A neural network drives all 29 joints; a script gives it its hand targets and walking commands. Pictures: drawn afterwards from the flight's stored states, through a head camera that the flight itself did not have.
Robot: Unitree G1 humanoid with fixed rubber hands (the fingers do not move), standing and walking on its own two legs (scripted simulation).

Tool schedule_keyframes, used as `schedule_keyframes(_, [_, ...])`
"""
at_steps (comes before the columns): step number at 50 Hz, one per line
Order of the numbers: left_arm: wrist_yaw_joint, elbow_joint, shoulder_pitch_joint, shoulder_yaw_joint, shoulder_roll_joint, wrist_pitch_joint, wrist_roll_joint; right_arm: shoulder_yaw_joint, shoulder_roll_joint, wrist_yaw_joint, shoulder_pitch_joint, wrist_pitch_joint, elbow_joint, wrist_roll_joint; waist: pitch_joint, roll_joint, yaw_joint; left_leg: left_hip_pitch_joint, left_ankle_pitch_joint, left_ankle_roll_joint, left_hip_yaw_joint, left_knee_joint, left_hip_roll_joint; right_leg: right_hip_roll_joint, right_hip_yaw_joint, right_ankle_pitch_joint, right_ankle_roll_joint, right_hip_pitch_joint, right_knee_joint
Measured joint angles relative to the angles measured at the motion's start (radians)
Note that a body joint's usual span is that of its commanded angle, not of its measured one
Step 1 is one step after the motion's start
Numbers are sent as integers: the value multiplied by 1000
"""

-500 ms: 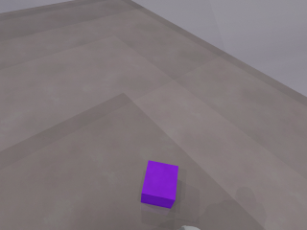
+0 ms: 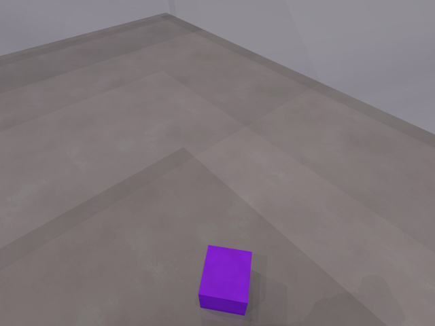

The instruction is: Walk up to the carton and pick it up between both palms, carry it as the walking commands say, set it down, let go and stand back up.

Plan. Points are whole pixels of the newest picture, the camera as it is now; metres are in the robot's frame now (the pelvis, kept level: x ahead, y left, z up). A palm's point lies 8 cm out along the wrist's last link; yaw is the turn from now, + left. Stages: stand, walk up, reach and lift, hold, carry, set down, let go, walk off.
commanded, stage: walk up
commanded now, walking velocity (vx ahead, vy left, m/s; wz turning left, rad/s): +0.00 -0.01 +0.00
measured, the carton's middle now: (226, 279) +0.46 -0.03 -0.69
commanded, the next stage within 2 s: none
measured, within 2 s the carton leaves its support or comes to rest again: neither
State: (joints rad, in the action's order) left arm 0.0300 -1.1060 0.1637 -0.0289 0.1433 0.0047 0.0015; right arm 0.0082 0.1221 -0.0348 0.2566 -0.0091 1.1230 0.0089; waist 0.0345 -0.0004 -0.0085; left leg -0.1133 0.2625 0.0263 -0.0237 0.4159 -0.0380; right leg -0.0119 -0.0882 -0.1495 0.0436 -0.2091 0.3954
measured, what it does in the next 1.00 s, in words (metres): steps on the spot: right foot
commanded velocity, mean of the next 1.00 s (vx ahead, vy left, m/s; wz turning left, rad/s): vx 0.07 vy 0.00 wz -0.14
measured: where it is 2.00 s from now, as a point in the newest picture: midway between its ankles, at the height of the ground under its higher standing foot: outside the picture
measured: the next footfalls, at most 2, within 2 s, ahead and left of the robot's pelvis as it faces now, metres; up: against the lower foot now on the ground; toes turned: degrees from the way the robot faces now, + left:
right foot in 0.82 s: +0.15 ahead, -0.13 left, +0.00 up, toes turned -13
left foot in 1.02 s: +0.11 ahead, +0.10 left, +0.00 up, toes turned -10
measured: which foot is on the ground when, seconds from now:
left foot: down 0.00-0.82, up 0.84-1.00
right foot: down 0.00-0.44, up 0.46-0.80, down 0.82-1.00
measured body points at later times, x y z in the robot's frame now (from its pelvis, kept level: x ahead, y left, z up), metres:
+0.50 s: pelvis +0.03 +0.03 -0.01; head +0.02 +0.04 +0.44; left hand +0.02 +0.28 -0.17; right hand +0.01 -0.21 -0.16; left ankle +0.01 +0.14 -0.74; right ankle +0.04 -0.09 -0.73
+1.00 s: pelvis +0.08 -0.02 -0.01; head +0.11 -0.03 +0.43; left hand +0.23 +0.17 -0.16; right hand +0.03 -0.23 -0.18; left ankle +0.05 +0.11 -0.73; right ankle +0.11 -0.12 -0.74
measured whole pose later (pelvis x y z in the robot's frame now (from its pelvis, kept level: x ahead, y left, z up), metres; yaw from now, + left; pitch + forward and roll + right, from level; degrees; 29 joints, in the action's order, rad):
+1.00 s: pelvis +0.08 -0.02 -0.01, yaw -8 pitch -1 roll -2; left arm 0.04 -1.02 0.07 -0.03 0.10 0.02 0.01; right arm 0.02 0.15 -0.04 0.31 -0.02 1.06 0.01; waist 0.07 -0.08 -0.04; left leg -0.24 0.50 0.02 -0.02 0.71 -0.08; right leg -0.04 -0.11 -0.21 0.05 -0.30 0.52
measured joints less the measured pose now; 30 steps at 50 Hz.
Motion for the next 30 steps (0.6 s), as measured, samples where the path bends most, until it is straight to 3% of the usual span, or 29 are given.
schedule_keyframes(12, [0,-72,88,3,-7,0,3,-6,-9,-4,18,7,40,-3,1,-16,19,25,-6,-3,4,-31,3,2,0,1,-4,23,-23])
schedule_keyframes(16, [-9,-47,141,-12,-3,10,25,20,8,11,36,-3,5,22,-32,-15,27,-70,225,7,-19,162,0,-5,36,-58,4,-33,45])
schedule_keyframes(19, [-3,-42,158,-31,10,11,33,30,28,17,32,6,-8,27,-36,-6,34,-127,251,19,-43,273,-2,0,58,-26,-8,-36,40])
schedule_keyframes(21, [-4,-43,164,-43,22,21,33,29,37,16,31,21,-20,25,-38,2,24,-109,195,16,-60,194,-2,3,69,-39,-19,-37,48])
schedule_keyframes(23, [-9,-38,164,-46,33,30,35,31,45,8,43,35,-34,26,-41,1,-1,-80,99,-9,-64,88,0,3,73,-107,-30,-67,121])
schedule_keyframes(25, [-14,-21,154,-44,44,37,38,35,44,-3,61,39,-34,36,-42,9,-21,-77,36,-36,-80,98,5,9,78,-222,-42,-132,293])
schedule_keyframes(30, [-31,54,63,-56,71,33,35,24,18,-20,131,49,-29,32,-11,19,-38,-15,56,-37,-109,47,-17,17,63,-178,-80,-286,622])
